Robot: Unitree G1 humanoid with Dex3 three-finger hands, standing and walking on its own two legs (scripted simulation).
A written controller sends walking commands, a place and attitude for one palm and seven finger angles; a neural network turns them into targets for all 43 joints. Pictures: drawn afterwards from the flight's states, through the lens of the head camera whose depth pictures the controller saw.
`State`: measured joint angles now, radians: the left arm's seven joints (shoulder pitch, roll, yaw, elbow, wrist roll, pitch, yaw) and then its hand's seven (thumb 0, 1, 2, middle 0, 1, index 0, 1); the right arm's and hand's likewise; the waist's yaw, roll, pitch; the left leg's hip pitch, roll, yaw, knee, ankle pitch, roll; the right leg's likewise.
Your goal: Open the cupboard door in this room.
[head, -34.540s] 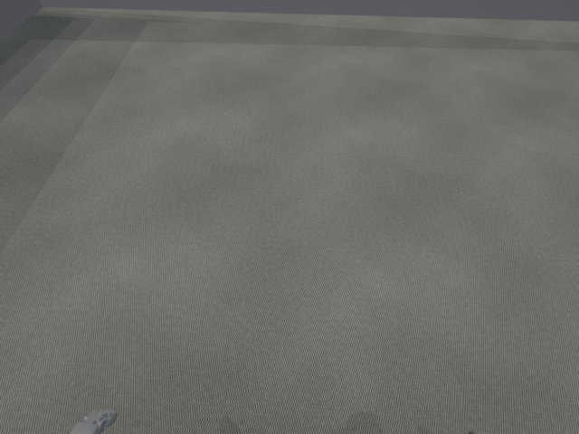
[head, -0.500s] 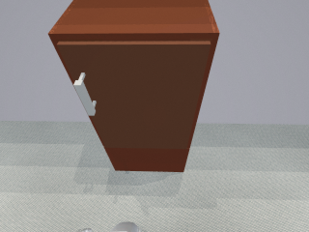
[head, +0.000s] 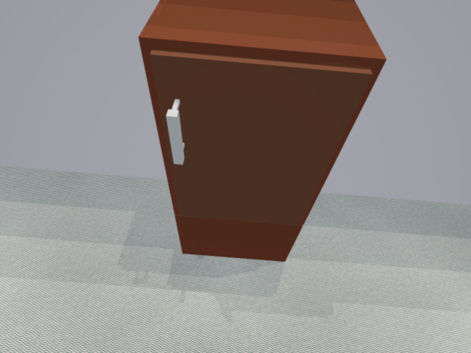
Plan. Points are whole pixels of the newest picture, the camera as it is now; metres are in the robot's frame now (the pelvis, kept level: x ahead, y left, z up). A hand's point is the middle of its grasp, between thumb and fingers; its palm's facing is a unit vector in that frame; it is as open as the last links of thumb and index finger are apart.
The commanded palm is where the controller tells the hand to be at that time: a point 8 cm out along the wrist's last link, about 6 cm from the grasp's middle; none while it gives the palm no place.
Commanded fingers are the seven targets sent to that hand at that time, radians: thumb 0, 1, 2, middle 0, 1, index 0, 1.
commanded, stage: come to a stop and stand still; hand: left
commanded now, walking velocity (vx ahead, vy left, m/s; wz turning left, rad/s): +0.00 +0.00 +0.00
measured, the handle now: (177, 132) +0.55 +0.19 +0.02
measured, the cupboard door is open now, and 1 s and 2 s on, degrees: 0 0 0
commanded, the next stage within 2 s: look again from close up in 0.48 s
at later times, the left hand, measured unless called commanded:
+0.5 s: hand out of the picture -0.03 +0.15 -0.18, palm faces +0.01 -0.99 -0.15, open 7.4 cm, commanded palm none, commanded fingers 0.00 0.90 0.90 -0.20 -0.30 -0.20 -0.30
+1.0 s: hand out of the picture +0.00 +0.18 -0.18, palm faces +0.00 -0.98 -0.19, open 7.4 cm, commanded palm none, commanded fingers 0.00 0.90 0.90 -0.20 -0.30 -0.20 -0.30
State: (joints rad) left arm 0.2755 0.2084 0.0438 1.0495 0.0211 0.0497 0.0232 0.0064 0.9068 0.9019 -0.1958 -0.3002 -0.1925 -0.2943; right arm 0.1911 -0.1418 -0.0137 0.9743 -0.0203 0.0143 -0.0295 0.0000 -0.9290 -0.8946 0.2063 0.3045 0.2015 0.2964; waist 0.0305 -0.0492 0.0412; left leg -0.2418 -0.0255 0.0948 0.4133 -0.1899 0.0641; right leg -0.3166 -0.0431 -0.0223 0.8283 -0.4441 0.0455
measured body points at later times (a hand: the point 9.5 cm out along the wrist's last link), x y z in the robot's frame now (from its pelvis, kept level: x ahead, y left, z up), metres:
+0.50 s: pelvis -0.02 -0.01 +0.00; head -0.01 +0.00 +0.45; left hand -0.03 +0.20 -0.17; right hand -0.07 -0.21 -0.16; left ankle +0.02 +0.08 -0.74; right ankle -0.06 -0.11 -0.74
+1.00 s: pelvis -0.01 +0.01 -0.01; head -0.01 +0.01 +0.44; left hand +0.00 +0.23 -0.16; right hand +0.00 -0.22 -0.17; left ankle +0.02 +0.08 -0.74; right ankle -0.06 -0.11 -0.74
